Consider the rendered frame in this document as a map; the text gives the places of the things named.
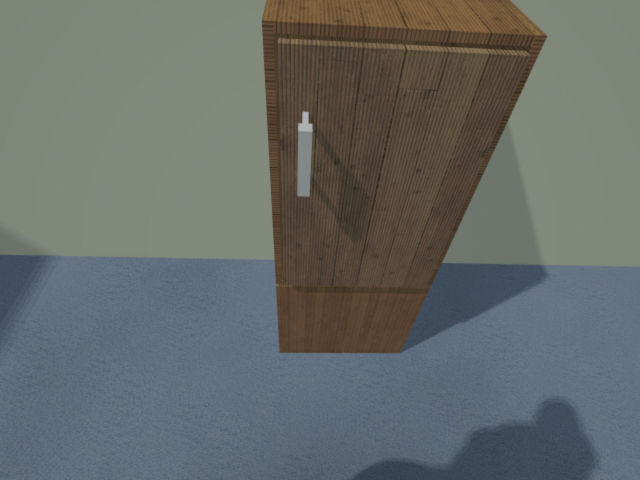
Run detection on handle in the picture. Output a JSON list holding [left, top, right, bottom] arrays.
[[297, 112, 313, 197]]

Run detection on cupboard door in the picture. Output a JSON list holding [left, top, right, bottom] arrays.
[[277, 38, 531, 287]]

